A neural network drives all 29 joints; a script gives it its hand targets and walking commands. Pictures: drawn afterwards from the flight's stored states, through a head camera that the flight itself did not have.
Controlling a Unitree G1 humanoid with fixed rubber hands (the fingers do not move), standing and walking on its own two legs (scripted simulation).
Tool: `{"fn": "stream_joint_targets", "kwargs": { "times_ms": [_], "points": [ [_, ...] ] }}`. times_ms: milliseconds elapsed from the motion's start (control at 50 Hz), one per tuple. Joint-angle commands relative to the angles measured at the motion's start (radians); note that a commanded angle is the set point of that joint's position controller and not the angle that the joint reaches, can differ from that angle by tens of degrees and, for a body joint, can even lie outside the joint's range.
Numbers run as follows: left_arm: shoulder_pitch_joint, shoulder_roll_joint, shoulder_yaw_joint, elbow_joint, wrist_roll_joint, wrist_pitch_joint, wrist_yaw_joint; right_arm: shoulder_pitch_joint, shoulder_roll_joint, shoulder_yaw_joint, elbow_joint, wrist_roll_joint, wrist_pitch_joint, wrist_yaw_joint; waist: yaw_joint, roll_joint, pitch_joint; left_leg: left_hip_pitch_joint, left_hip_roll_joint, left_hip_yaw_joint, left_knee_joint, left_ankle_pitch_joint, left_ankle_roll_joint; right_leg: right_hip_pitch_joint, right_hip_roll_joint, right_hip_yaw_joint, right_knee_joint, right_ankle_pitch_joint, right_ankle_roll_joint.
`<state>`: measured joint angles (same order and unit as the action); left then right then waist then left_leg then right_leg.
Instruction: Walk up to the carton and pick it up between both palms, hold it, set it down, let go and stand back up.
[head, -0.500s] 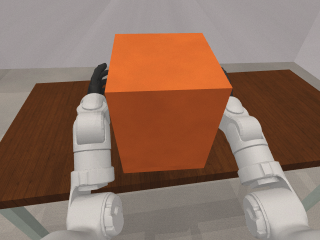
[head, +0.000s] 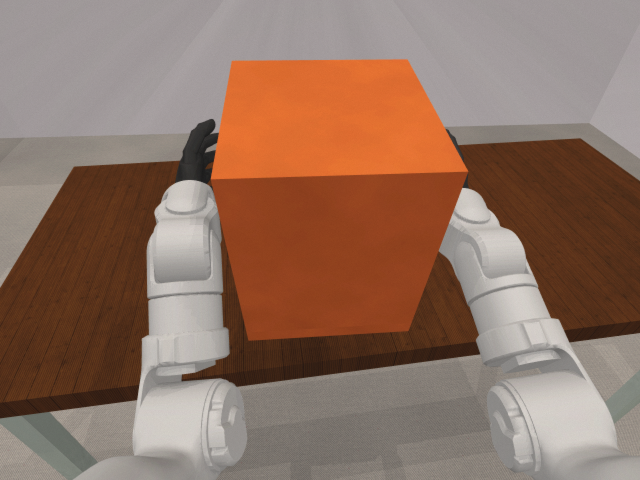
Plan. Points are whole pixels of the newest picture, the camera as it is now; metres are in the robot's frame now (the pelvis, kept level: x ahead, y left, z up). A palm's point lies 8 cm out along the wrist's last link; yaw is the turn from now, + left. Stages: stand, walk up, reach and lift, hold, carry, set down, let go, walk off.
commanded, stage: hold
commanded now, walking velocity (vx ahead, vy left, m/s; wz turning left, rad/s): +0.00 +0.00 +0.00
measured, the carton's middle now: (325, 204) +0.36 +0.01 +0.20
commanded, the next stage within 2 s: none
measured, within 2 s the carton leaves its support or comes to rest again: neither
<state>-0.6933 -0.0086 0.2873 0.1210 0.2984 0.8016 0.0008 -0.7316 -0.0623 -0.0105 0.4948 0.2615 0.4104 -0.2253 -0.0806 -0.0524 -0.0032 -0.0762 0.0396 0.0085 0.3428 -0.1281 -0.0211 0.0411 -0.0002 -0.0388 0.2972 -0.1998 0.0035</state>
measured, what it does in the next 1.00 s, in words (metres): stands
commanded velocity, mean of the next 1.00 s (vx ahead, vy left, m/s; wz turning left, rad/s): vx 0.00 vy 0.00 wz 0.00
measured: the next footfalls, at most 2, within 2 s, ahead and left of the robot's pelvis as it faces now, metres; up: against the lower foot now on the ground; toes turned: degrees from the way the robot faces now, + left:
none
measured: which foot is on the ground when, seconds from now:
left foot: down 0.00-1.00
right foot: down 0.00-1.00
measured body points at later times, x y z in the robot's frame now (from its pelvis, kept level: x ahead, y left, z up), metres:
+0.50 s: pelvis +0.00 +0.00 +0.00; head -0.06 +0.02 +0.45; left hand +0.37 +0.16 +0.23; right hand +0.37 -0.14 +0.22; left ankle +0.05 +0.13 -0.75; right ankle -0.01 -0.12 -0.75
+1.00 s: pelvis +0.01 +0.00 +0.00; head -0.05 +0.02 +0.45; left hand +0.38 +0.15 +0.23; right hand +0.38 -0.14 +0.22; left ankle +0.05 +0.13 -0.75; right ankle -0.01 -0.12 -0.75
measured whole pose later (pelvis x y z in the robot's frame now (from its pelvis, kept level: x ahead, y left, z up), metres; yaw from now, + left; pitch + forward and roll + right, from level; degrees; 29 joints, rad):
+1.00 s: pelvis +0.01 +0.00 +0.00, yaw +0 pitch -8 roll -1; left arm -0.65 -0.01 0.27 0.05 0.29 0.82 0.00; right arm -0.70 -0.08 0.02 0.44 0.29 0.43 -0.24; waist -0.09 -0.05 0.00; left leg -0.08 0.04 0.00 0.36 -0.14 -0.02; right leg 0.05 0.00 -0.04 0.30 -0.21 0.00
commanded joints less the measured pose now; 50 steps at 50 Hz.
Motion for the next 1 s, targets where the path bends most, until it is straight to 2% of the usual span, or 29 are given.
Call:
{"fn": "stream_joint_targets", "kwargs": {
  "times_ms": [0, 100, 140, 160, 220, 280, 320, 360, 380, 400, 460, 480, 520, 560, 640, 680, 740, 780, 820, 860, 880, 920, 940, 980],
  "points": [
    [-0.668, -0.573, -0.489, -0.112, -0.159, -0.066, -0.144, -0.89, 0.605, 0.395, -0.323, 0.107, -0.042, 0.065, -0.006, 0.072, -0.391, 0.274, -0.071, 0.014, 0.003, 0.212, 0.004, -0.076, 0.063, -0.021, -0.055, 0.21, 0.063],
    [-0.679, -0.575, -0.508, -0.137, -0.161, -0.062, -0.144, -0.873, 0.587, 0.375, -0.313, 0.098, -0.041, 0.071, -0.023, 0.098, -0.376, 0.287, -0.066, 0.013, 0.006, 0.217, -0.014, -0.104, 0.063, -0.029, -0.059, 0.186, 0.056],
    [-0.674, -0.591, -0.508, -0.123, -0.163, -0.06, -0.141, -0.915, 0.599, 0.381, -0.354, 0.1, -0.051, 0.072, -0.013, 0.086, -0.386, 0.283, -0.067, 0.013, 0.007, 0.214, -0.007, -0.1, 0.066, -0.03, -0.061, 0.188, 0.058],
    [-0.681, -0.596, -0.516, -0.133, -0.163, -0.063, -0.139, -0.907, 0.601, 0.382, -0.348, 0.103, -0.049, 0.071, -0.014, 0.101, -0.383, 0.281, -0.068, 0.009, 0.008, 0.217, -0.009, -0.094, 0.064, -0.03, -0.059, 0.189, 0.056],
    [-0.681, -0.584, -0.525, -0.165, -0.18, -0.07, -0.133, -0.887, 0.6, 0.403, -0.363, 0.119, -0.045, 0.067, -0.016, 0.091, -0.43, 0.308, -0.069, 0.007, 0.022, 0.267, -0.013, -0.084, 0.067, -0.025, -0.047, 0.243, 0.062],
    [-0.671, -0.568, -0.51, -0.144, -0.168, -0.066, -0.137, -0.889, 0.593, 0.401, -0.36, 0.105, -0.041, 0.067, -0.007, 0.075, -0.421, 0.295, -0.069, 0.013, 0.013, 0.226, -0.005, -0.092, 0.065, -0.027, -0.052, 0.203, 0.064],
    [-0.692, -0.582, -0.539, -0.177, -0.187, -0.073, -0.132, -0.895, 0.608, 0.405, -0.385, 0.106, -0.048, 0.069, -0.011, 0.089, -0.454, 0.302, -0.068, 0.01, 0.02, 0.236, -0.009, -0.097, 0.066, -0.027, -0.044, 0.218, 0.061],
    [-0.676, -0.59, -0.544, -0.158, -0.197, -0.072, -0.128, -0.93, 0.618, 0.415, -0.428, 0.107, -0.052, 0.065, -0.008, 0.07, -0.454, 0.289, -0.07, 0.006, 0.022, 0.223, 0.001, -0.088, 0.065, -0.024, -0.047, 0.237, 0.065],
    [-0.672, -0.582, -0.537, -0.172, -0.189, -0.072, -0.128, -0.882, 0.613, 0.413, -0.385, 0.11, -0.041, 0.063, -0.017, 0.081, -0.439, 0.296, -0.071, 0.004, 0.02, 0.233, -0.001, -0.082, 0.061, -0.021, -0.042, 0.255, 0.065],
    [-0.653, -0.579, -0.53, -0.162, -0.181, -0.066, -0.131, -0.868, 0.601, 0.411, -0.372, 0.115, -0.037, 0.062, -0.012, 0.088, -0.422, 0.293, -0.07, 0.006, 0.016, 0.233, -0.005, -0.087, 0.062, -0.022, -0.045, 0.242, 0.062],
    [-0.66, -0.553, -0.471, -0.102, -0.148, -0.055, -0.146, -0.876, 0.594, 0.383, -0.31, 0.092, -0.024, 0.063, 0.002, 0.051, -0.338, 0.245, -0.069, 0.017, -0.02, 0.136, 0.013, -0.106, 0.058, -0.021, -0.063, 0.144, 0.064],
    [-0.684, -0.556, -0.474, -0.109, -0.153, -0.058, -0.148, -0.901, 0.615, 0.382, -0.321, 0.09, -0.03, 0.068, 0.013, 0.046, -0.354, 0.237, -0.069, 0.021, -0.027, 0.115, 0.02, -0.105, 0.058, -0.025, -0.062, 0.122, 0.065],
    [-0.663, -0.559, -0.47, -0.062, -0.15, -0.053, -0.15, -0.913, 0.603, 0.371, -0.316, 0.081, -0.036, 0.072, 0.01, 0.052, -0.353, 0.235, -0.069, 0.024, -0.027, 0.106, 0.024, -0.105, 0.053, -0.017, -0.065, 0.128, 0.059],
    [-0.698, -0.578, -0.494, -0.095, -0.161, -0.064, -0.149, -0.909, 0.615, 0.36, -0.301, 0.084, -0.039, 0.073, -0.008, 0.083, -0.379, 0.25, -0.07, 0.022, -0.016, 0.132, 0.011, -0.113, 0.053, -0.018, -0.061, 0.149, 0.058],
    [-0.706, -0.582, -0.482, -0.087, -0.161, -0.069, -0.148, -0.92, 0.619, 0.364, -0.3, 0.087, -0.038, 0.066, -0.014, 0.072, -0.393, 0.259, -0.073, 0.017, -0.008, 0.159, 0.009, -0.102, 0.056, -0.024, -0.058, 0.179, 0.066],
    [-0.7, -0.595, -0.51, -0.118, -0.186, -0.074, -0.142, -0.953, 0.632, 0.399, -0.38, 0.106, -0.053, 0.065, -0.009, 0.07, -0.468, 0.283, -0.075, 0.012, 0.018, 0.219, 0.007, -0.071, 0.062, -0.021, -0.044, 0.246, 0.068],
    [-0.685, -0.582, -0.503, -0.123, -0.174, -0.072, -0.133, -0.907, 0.611, 0.405, -0.347, 0.117, -0.041, 0.063, -0.008, 0.084, -0.424, 0.287, -0.073, 0.008, 0.025, 0.251, -0.006, -0.081, 0.066, -0.022, -0.044, 0.246, 0.065],
    [-0.665, -0.574, -0.497, -0.123, -0.163, -0.063, -0.138, -0.865, 0.589, 0.389, -0.315, 0.114, -0.031, 0.062, -0.018, 0.092, -0.387, 0.272, -0.069, 0.01, 0.01, 0.218, -0.01, -0.093, 0.065, -0.022, -0.051, 0.204, 0.059],
    [-0.661, -0.57, -0.489, -0.113, -0.161, -0.056, -0.14, -0.876, 0.589, 0.381, -0.318, 0.115, -0.03, 0.065, -0.01, 0.086, -0.38, 0.273, -0.068, 0.01, 0.002, 0.207, -0.005, -0.102, 0.068, -0.024, -0.058, 0.181, 0.057],
    [-0.674, -0.587, -0.534, -0.179, -0.187, -0.065, -0.136, -0.889, 0.605, 0.401, -0.372, 0.13, -0.039, 0.065, -0.02, 0.102, -0.434, 0.297, -0.069, 0.005, 0.027, 0.278, -0.017, -0.085, 0.07, -0.026, -0.043, 0.256, 0.059],
    [-0.676, -0.594, -0.555, -0.203, -0.202, -0.069, -0.131, -0.907, 0.608, 0.428, -0.422, 0.145, -0.045, 0.062, -0.015, 0.097, -0.497, 0.322, -0.071, 0.002, 0.046, 0.317, -0.019, -0.064, 0.075, -0.024, -0.034, 0.293, 0.064],
    [-0.672, -0.59, -0.556, -0.214, -0.203, -0.069, -0.125, -0.878, 0.599, 0.424, -0.412, 0.142, -0.033, 0.057, -0.026, 0.099, -0.468, 0.329, -0.069, -0.001, 0.048, 0.32, -0.026, -0.081, 0.076, -0.029, -0.035, 0.29, 0.066],
    [-0.667, -0.586, -0.551, -0.211, -0.193, -0.065, -0.123, -0.886, 0.6, 0.43, -0.421, 0.14, -0.033, 0.056, -0.013, 0.097, -0.454, 0.319, -0.072, 0.003, 0.044, 0.31, -0.021, -0.083, 0.074, -0.031, -0.038, 0.285, 0.067],
    [-0.651, -0.56, -0.499, -0.153, -0.164, -0.057, -0.131, -0.846, 0.588, 0.406, -0.342, 0.116, -0.015, 0.056, -0.009, 0.066, -0.363, 0.283, -0.07, 0.006, 0.007, 0.223, -0.003, -0.101, 0.064, -0.023, -0.05, 0.223, 0.069]
  ]
}}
